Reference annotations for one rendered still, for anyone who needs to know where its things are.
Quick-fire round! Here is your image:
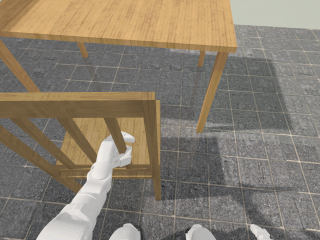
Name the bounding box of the robot right thigh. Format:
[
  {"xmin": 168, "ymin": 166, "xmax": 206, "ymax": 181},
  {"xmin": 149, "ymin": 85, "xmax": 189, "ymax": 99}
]
[{"xmin": 185, "ymin": 227, "xmax": 216, "ymax": 240}]

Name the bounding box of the robot left hand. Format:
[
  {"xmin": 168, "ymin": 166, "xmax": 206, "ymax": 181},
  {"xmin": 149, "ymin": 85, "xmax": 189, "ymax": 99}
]
[{"xmin": 96, "ymin": 131, "xmax": 135, "ymax": 168}]

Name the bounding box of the left robot upper arm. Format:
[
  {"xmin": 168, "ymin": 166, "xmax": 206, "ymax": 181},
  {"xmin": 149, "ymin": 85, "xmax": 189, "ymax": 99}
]
[{"xmin": 39, "ymin": 219, "xmax": 93, "ymax": 240}]

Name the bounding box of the robot left thigh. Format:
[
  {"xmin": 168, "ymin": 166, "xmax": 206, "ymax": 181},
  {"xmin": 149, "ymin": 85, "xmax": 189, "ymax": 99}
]
[{"xmin": 109, "ymin": 226, "xmax": 141, "ymax": 240}]

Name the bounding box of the chair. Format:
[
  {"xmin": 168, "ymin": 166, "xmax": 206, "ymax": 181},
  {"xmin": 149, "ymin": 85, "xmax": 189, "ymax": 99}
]
[{"xmin": 0, "ymin": 91, "xmax": 161, "ymax": 201}]

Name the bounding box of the robot thigh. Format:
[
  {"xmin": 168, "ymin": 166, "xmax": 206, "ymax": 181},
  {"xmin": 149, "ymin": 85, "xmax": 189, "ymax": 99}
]
[
  {"xmin": 109, "ymin": 226, "xmax": 141, "ymax": 240},
  {"xmin": 185, "ymin": 227, "xmax": 216, "ymax": 240}
]

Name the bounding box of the table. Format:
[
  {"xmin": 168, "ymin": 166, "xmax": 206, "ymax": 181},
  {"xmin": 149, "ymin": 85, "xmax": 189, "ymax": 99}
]
[{"xmin": 0, "ymin": 0, "xmax": 237, "ymax": 133}]

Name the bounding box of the left robot forearm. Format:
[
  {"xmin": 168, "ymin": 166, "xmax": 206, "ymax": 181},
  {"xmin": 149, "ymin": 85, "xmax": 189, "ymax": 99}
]
[{"xmin": 36, "ymin": 161, "xmax": 113, "ymax": 240}]

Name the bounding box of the robot right hand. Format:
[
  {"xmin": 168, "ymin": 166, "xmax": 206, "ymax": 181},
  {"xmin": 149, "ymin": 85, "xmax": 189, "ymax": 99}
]
[{"xmin": 250, "ymin": 224, "xmax": 273, "ymax": 240}]

